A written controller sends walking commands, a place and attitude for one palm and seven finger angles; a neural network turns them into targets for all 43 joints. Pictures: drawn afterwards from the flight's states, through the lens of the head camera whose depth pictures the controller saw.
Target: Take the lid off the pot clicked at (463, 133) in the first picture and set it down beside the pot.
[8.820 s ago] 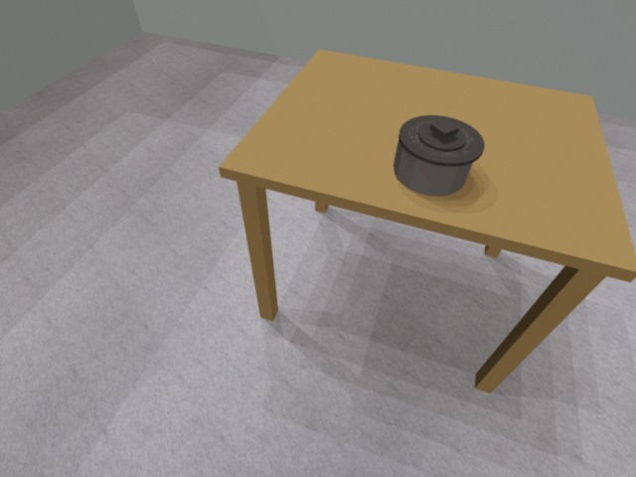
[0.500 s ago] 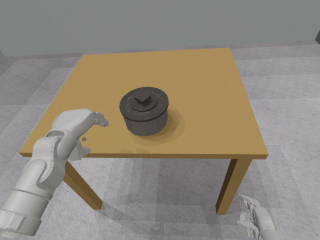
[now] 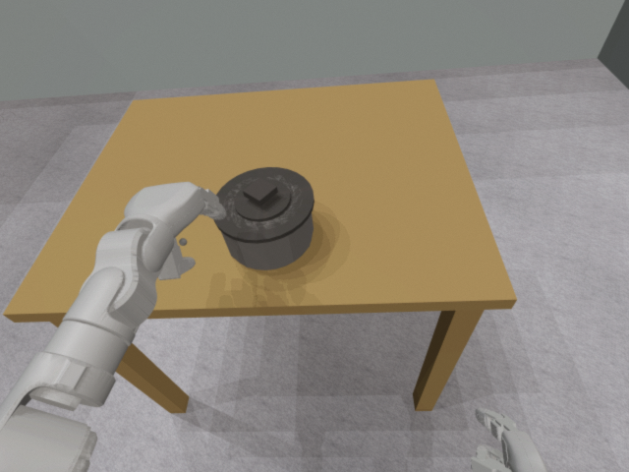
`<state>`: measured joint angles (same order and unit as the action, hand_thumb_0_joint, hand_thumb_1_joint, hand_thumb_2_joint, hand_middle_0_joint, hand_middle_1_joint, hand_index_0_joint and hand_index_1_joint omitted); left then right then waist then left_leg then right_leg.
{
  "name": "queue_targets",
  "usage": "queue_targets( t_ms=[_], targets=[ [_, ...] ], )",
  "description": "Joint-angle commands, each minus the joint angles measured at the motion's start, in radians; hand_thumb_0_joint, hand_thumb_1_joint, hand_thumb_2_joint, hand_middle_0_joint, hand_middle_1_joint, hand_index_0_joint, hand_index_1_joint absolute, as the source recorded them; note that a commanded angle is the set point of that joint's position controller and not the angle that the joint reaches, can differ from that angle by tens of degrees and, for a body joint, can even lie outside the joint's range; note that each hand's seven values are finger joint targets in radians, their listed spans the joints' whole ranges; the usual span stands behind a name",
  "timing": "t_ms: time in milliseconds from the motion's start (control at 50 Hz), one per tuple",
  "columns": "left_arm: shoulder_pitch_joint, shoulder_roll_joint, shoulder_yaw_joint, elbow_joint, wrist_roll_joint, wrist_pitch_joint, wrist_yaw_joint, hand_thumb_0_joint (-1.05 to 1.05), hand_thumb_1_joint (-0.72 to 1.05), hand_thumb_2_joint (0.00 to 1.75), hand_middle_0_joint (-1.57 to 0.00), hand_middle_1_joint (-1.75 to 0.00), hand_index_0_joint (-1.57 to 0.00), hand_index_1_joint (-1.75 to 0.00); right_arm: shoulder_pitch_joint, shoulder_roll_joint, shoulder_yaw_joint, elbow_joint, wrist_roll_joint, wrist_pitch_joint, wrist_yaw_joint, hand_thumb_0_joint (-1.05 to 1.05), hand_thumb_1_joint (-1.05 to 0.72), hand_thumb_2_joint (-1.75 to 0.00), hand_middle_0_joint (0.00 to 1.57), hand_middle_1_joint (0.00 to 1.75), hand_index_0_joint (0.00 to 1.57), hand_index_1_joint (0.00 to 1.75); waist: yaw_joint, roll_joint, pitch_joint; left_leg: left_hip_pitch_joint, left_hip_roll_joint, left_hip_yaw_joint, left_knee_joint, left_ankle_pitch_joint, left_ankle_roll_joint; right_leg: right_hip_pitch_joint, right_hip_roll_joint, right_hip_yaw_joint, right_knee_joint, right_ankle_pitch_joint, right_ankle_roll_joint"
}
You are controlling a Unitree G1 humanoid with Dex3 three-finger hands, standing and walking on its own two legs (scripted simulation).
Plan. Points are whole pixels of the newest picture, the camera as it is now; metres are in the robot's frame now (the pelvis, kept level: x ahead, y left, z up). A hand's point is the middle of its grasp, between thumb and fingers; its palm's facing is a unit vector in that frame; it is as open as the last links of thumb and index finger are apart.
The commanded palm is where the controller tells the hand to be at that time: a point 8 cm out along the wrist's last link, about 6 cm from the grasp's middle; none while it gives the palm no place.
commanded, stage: move the open hand above the knob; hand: left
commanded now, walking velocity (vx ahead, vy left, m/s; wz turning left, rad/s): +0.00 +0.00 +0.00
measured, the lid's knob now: (260, 191) +0.53 +0.13 +0.04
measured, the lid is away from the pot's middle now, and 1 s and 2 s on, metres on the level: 0.00 0.00 0.00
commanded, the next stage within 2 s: lower the open fingers around the knob in 1.56 s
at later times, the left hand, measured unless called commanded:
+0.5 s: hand (220, 202) +0.45 +0.16 +0.10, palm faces -0.31 -0.07 -0.95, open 10.0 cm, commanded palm +0.45 +0.16 +0.17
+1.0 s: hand (257, 171) +0.51 +0.11 +0.11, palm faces -0.31 -0.09 -0.95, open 10.0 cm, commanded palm +0.50 +0.13 +0.17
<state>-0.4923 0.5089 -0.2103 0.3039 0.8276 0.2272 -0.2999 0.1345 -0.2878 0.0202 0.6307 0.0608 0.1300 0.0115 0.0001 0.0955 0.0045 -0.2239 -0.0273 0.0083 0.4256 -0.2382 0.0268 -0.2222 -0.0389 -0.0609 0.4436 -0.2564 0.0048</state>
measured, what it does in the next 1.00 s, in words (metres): stands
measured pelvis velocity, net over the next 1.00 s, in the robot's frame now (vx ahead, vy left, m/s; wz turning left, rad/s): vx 0.01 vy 0.01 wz -0.04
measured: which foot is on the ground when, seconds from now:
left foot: down 0.00-1.00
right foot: down 0.00-1.00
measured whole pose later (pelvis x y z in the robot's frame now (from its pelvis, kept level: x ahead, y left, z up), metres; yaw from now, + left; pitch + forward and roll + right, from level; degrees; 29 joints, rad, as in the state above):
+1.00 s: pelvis +0.01 +0.01 +0.00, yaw -2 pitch +11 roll +0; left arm -1.09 0.36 -0.24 1.02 0.89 0.24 -0.21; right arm 0.23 -0.27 0.00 0.74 0.06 0.17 0.00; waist -0.10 0.07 -0.07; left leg -0.39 -0.02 0.04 0.46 -0.26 0.04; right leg -0.40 -0.03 -0.02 0.48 -0.26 0.01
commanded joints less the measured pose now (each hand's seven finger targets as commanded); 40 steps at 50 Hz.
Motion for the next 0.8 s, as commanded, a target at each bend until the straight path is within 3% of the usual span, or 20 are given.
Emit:
queue_targets(
  t_ms=[0, 60, 100, 120, 160, 220, 240, 260, 300, 360, 420, 460, 500, 520, 560, 620, 640, 680, 720, 780],
  targets=[
    [-0.477, 0.251, 0.149, -0.163, 0.029, -0.011, 0.042, 0.0, -0.28, 1.4, -0.83, -0.08, -0.83, -0.08, -0.1, -0.106, -0.037, -0.14, 0.005, -0.045, -0.012, 0.0, -0.9, -0.9, 0.2, 0.3, 0.2, 0.3, -0.006, -0.085, -0.367, 0.138, -0.021, -0.038, 0.0, 0.363, 0.028, 0.118, 0.035, 0.024, -0.009, 0.384, -0.038],
    [-0.465, 0.248, 0.158, -0.089, 0.023, -0.012, 0.045, 0.0, -0.28, 1.4, -0.83, -0.08, -0.83, -0.08, -0.092, -0.111, -0.035, -0.134, 0.011, -0.036, -0.014, 0.0, -0.9, -0.9, 0.2, 0.3, 0.2, 0.3, -0.008, -0.095, -0.35, 0.109, -0.02, -0.032, -0.001, 0.356, 0.027, 0.117, 0.034, 0.024, -0.006, 0.393, -0.04],
    [-0.521, 0.169, 0.083, -0.092, 0.025, -0.005, 0.043, 0.0, -0.28, 1.4, -0.83, -0.08, -0.83, -0.08, -0.094, -0.1, -0.037, -0.133, 0.009, -0.033, -0.009, 0.0, -0.9, -0.9, 0.2, 0.3, 0.2, 0.3, -0.018, -0.081, -0.359, 0.131, -0.02, -0.034, 0.006, 0.389, 0.025, 0.092, 0.033, 0.016, 0.0, 0.406, -0.037],
    [-0.512, 0.169, 0.086, -0.024, 0.025, 0.003, 0.045, 0.0, -0.28, 1.4, -0.83, -0.08, -0.83, -0.08, -0.081, -0.103, -0.037, -0.122, 0.014, -0.028, -0.009, 0.0, -0.9, -0.9, 0.2, 0.3, 0.2, 0.3, -0.023, -0.108, -0.331, 0.111, -0.018, -0.033, 0.003, 0.36, 0.024, 0.076, 0.035, 0.011, -0.004, 0.381, -0.036],
    [-0.602, 0.181, 0.085, -0.007, 0.033, 0.007, 0.048, 0.0, -0.28, 1.4, -0.83, -0.08, -0.83, -0.08, -0.085, -0.111, -0.036, -0.116, 0.016, -0.018, -0.011, 0.0, -0.9, -0.9, 0.2, 0.3, 0.2, 0.3, -0.032, -0.084, -0.33, 0.105, -0.02, -0.032, 0.001, 0.322, 0.025, 0.057, 0.037, 0.013, -0.007, 0.349, -0.042],
    [-0.687, 0.175, 0.071, 0.017, 0.043, 0.002, 0.052, 0.0, -0.28, 1.4, -0.83, -0.08, -0.83, -0.08, -0.069, -0.105, -0.038, -0.111, 0.012, -0.019, -0.016, 0.0, -0.9, -0.9, 0.2, 0.3, 0.2, 0.3, -0.033, -0.084, -0.401, 0.131, -0.024, -0.037, 0.012, 0.35, 0.028, 0.071, 0.036, 0.014, 0.005, 0.366, -0.042],
    [-0.687, 0.162, 0.063, 0.072, 0.041, 0.003, 0.051, 0.0, -0.28, 1.4, -0.83, -0.08, -0.83, -0.08, -0.058, -0.105, -0.037, -0.103, 0.014, -0.017, -0.018, 0.0, -0.9, -0.9, 0.2, 0.3, 0.2, 0.3, -0.039, -0.104, -0.384, 0.118, -0.023, -0.034, 0.013, 0.345, 0.028, 0.061, 0.036, 0.011, 0.004, 0.368, -0.041],
    [-0.711, 0.202, 0.099, 0.071, 0.041, -0.001, 0.054, 0.0, -0.28, 1.4, -0.83, -0.08, -0.83, -0.08, -0.054, -0.113, -0.04, -0.101, 0.015, -0.013, -0.02, 0.0, -0.9, -0.9, 0.2, 0.3, 0.2, 0.3, -0.037, -0.101, -0.399, 0.115, -0.02, -0.034, 0.013, 0.35, 0.028, 0.071, 0.036, 0.015, 0.004, 0.375, -0.044],
    [-0.76, 0.128, 0.032, 0.104, 0.044, -0.003, 0.053, 0.0, -0.28, 1.4, -0.83, -0.08, -0.83, -0.08, -0.05, -0.101, -0.037, -0.093, 0.016, -0.009, -0.018, 0.0, -0.9, -0.9, 0.2, 0.3, 0.2, 0.3, -0.048, -0.084, -0.393, 0.123, -0.021, -0.036, 0.012, 0.351, 0.024, 0.044, 0.035, 0.008, 0.008, 0.361, -0.043],
    [-0.742, 0.147, 0.065, 0.218, 0.042, -0.003, 0.058, 0.0, -0.28, 1.4, -0.83, -0.08, -0.83, -0.08, -0.029, -0.111, -0.04, -0.083, 0.017, -0.004, -0.017, 0.0, -0.9, -0.9, 0.2, 0.3, 0.2, 0.3, -0.046, -0.128, -0.378, 0.092, -0.02, -0.03, 0.02, 0.34, 0.027, 0.036, 0.038, 0.008, 0.007, 0.363, -0.043],
    [-0.848, 0.115, 0.027, 0.249, 0.052, -0.005, 0.061, 0.0, -0.28, 1.4, -0.83, -0.08, -0.83, -0.08, -0.012, -0.107, -0.04, -0.07, 0.017, 0.004, -0.018, 0.0, -0.9, -0.9, 0.2, 0.3, 0.2, 0.3, -0.058, -0.117, -0.386, 0.089, -0.021, -0.026, 0.018, 0.342, 0.028, 0.023, 0.036, 0.006, 0.013, 0.371, -0.042],
    [-0.905, 0.139, 0.049, 0.226, 0.055, -0.013, 0.067, 0.0, -0.28, 1.4, -0.83, -0.08, -0.83, -0.08, -0.006, -0.111, -0.046, -0.071, 0.012, 0.003, -0.017, 0.0, -0.9, -0.9, 0.2, 0.3, 0.2, 0.3, -0.056, -0.088, -0.438, 0.115, -0.019, -0.035, 0.029, 0.387, 0.028, 0.027, 0.037, 0.01, 0.02, 0.39, -0.046],
    [-0.946, 0.118, 0.035, 0.205, 0.06, -0.018, 0.075, 0.0, -0.28, 1.4, -0.83, -0.08, -0.83, -0.08, 0.015, -0.107, -0.053, -0.063, 0.008, 0.0, -0.014, 0.0, -0.9, -0.9, 0.2, 0.3, 0.2, 0.3, -0.059, -0.061, -0.502, 0.17, -0.014, -0.044, 0.041, 0.455, 0.025, 0.021, 0.037, 0.009, 0.031, 0.413, -0.043],
    [-0.891, 0.094, 0.026, 0.287, 0.058, -0.012, 0.078, 0.0, -0.28, 1.4, -0.83, -0.08, -0.83, -0.08, 0.024, -0.105, -0.051, -0.058, 0.008, 0.0, -0.012, 0.0, -0.9, -0.9, 0.2, 0.3, 0.2, 0.3, -0.058, -0.079, -0.471, 0.147, -0.016, -0.038, 0.044, 0.452, 0.026, 0.011, 0.04, 0.005, 0.029, 0.41, -0.043],
    [-0.878, 0.117, 0.058, 0.399, 0.057, -0.006, 0.086, 0.0, -0.28, 1.4, -0.83, -0.08, -0.83, -0.08, 0.039, -0.119, -0.048, -0.038, 0.013, 0.01, -0.013, 0.0, -0.9, -0.9, 0.2, 0.3, 0.2, 0.3, -0.059, -0.159, -0.414, 0.074, -0.013, -0.026, 0.035, 0.405, 0.026, 0.009, 0.042, 0.003, 0.026, 0.409, -0.042],
    [-1.023, 0.021, -0.038, 0.346, 0.068, -0.003, 0.089, 0.0, -0.28, 1.4, -0.83, -0.08, -0.83, -0.08, 0.041, -0.111, -0.056, -0.028, 0.01, 0.016, -0.009, 0.0, -0.9, -0.9, 0.2, 0.3, 0.2, 0.3, -0.084, -0.088, -0.45, 0.119, -0.01, -0.025, 0.037, 0.412, 0.025, -0.034, 0.039, 0.002, 0.031, 0.398, -0.041],
    [-1.04, 0.027, -0.028, 0.377, 0.068, 0.001, 0.093, 0.0, -0.28, 1.4, -0.83, -0.08, -0.83, -0.08, 0.05, -0.111, -0.058, -0.018, 0.008, 0.014, -0.009, 0.0, -0.9, -0.9, 0.2, 0.3, 0.2, 0.3, -0.086, -0.07, -0.448, 0.128, -0.011, -0.029, 0.044, 0.417, 0.024, -0.049, 0.041, 0.003, 0.031, 0.388, -0.043],
    [-1.074, 0.14, 0.066, 0.383, 0.071, -0.006, 0.106, 0.0, -0.28, 1.4, -0.83, -0.08, -0.83, -0.08, 0.068, -0.121, -0.059, -0.014, 0.003, 0.011, -0.016, 0.0, -0.9, -0.9, 0.2, 0.3, 0.2, 0.3, -0.074, -0.11, -0.513, 0.12, -0.012, -0.031, 0.046, 0.419, 0.029, 0.004, 0.041, 0.012, 0.034, 0.422, -0.041],
    [-1.089, 0.077, 0.017, 0.394, 0.076, -0.005, 0.112, 0.0, -0.28, 1.4, -0.83, -0.08, -0.83, -0.08, 0.073, -0.109, -0.058, -0.01, 0.004, 0.01, -0.018, 0.0, -0.9, -0.9, 0.2, 0.3, 0.2, 0.3, -0.082, -0.102, -0.528, 0.131, -0.012, -0.026, 0.048, 0.458, 0.029, 0.001, 0.039, 0.011, 0.036, 0.451, -0.039],
    [-1.07, 0.039, -0.003, 0.523, 0.078, 0.017, 0.12, 0.0, -0.28, 1.4, -0.83, -0.08, -0.83, -0.08, 0.094, -0.118, -0.06, 0.018, 0.007, 0.016, -0.015, 0.0, -0.9, -0.9, 0.2, 0.3, 0.2, 0.3, -0.096, -0.139, -0.459, 0.078, -0.008, -0.015, 0.046, 0.408, 0.028, -0.041, 0.044, 0.006, 0.031, 0.426, -0.037]
  ],
)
